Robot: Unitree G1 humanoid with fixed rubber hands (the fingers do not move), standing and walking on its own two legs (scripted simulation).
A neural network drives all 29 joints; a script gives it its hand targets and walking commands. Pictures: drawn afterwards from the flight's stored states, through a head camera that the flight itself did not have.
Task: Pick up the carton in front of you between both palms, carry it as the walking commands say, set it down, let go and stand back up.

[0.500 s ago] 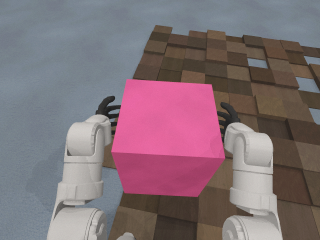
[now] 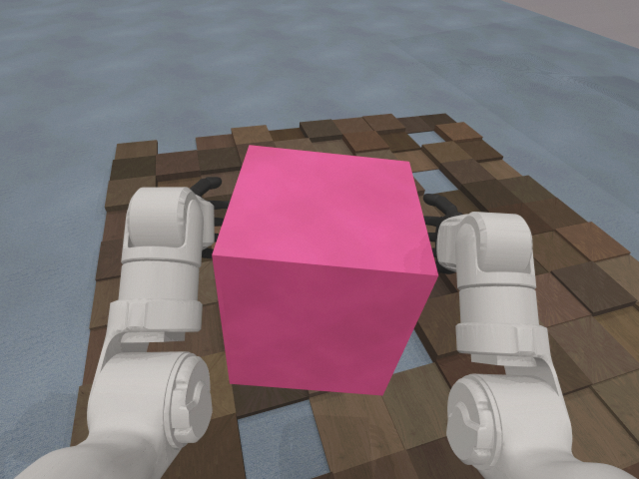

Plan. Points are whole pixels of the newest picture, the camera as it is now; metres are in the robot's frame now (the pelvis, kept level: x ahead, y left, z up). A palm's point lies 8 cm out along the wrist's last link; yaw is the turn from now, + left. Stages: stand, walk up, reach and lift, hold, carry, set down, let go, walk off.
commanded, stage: carry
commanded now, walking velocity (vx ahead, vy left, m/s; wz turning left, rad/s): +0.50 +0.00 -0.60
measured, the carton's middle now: (318, 274) +0.37 +0.00 +0.10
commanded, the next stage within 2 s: none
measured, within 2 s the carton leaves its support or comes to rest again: neither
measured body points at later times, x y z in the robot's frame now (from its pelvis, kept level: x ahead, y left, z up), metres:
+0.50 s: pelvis +0.28 -0.04 +0.01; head +0.34 -0.04 +0.45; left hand +0.69 +0.03 +0.11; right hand +0.62 -0.26 +0.11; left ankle +0.37 +0.06 -0.72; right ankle +0.14 -0.07 -0.68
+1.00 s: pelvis +0.55 -0.14 -0.01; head +0.58 -0.18 +0.44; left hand +0.95 +0.00 +0.19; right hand +0.96 -0.31 +0.18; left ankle +0.66 -0.03 -0.66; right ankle +0.42 -0.16 -0.74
